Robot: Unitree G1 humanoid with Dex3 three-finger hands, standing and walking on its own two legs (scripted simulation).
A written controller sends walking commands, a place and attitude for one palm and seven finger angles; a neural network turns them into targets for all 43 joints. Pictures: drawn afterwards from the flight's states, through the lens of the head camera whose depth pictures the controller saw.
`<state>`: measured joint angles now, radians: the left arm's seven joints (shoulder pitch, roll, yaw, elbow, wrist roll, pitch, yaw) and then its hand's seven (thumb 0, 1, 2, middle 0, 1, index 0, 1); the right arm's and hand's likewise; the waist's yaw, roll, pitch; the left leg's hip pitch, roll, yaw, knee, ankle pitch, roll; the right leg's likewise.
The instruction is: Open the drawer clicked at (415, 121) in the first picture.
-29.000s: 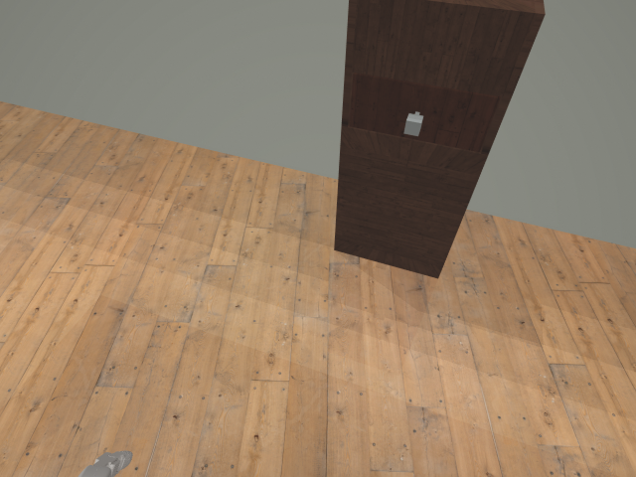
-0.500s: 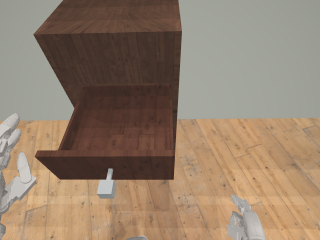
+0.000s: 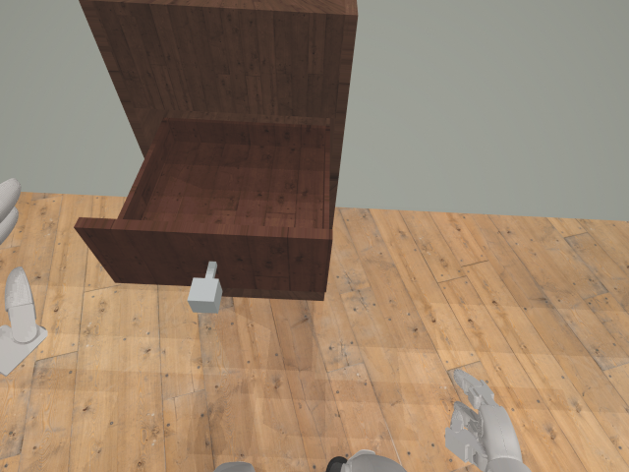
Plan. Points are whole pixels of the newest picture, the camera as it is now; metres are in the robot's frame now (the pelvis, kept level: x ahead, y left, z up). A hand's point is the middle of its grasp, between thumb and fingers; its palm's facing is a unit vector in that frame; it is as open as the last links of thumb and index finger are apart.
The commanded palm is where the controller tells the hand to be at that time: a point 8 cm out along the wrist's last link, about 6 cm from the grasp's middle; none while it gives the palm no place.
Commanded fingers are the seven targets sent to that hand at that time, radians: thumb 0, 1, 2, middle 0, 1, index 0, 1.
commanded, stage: stop stepping back and stand still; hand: left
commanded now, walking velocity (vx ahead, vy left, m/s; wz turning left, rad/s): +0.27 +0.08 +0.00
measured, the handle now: (208, 284) +0.39 +0.20 -0.07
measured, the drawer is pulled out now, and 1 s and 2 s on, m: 0.30 0.30 0.30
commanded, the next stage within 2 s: let the arm hang, fingers relaxed in 0.84 s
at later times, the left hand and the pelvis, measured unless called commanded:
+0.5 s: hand out of the picture +0.09 +0.23 +0.20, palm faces +0.37 -0.78 -0.51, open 7.4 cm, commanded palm +0.04 +0.27 +0.20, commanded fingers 0.00 0.90 0.90 -0.20 -0.30 -0.20 -0.30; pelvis -0.09 -0.01 +0.01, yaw +0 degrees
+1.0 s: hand (27, 454) +0.12 +0.23 +0.15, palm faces +0.28 -0.80 -0.53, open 7.4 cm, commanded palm none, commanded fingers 0.00 0.90 0.90 -0.20 -0.30 -0.20 -0.30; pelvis -0.10 -0.01 +0.01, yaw +0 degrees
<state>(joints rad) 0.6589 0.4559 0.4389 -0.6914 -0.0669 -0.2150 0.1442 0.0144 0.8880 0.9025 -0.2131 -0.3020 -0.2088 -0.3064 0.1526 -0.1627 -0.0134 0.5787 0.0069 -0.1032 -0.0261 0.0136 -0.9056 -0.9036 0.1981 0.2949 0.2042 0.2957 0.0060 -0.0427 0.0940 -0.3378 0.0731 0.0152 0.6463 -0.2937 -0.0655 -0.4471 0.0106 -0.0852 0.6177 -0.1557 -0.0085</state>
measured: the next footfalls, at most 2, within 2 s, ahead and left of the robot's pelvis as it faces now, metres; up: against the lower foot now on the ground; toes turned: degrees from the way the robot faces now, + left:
left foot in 0.30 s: -0.05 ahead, +0.10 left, +0.00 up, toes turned +4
right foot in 0.54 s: -0.05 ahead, -0.13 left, +0.00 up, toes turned -4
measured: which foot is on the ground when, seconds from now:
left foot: down 0.00-0.04, up 0.06-0.28, down 0.30-0.56, up 0.58-0.80, down 0.82-1.00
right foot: down 0.00-0.30, up 0.32-0.52, down 0.54-1.00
